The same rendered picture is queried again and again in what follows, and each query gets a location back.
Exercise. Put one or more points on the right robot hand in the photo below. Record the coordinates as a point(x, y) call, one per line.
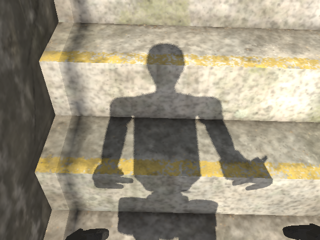
point(302, 232)

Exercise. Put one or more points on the left robot hand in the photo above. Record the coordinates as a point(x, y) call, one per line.
point(91, 234)

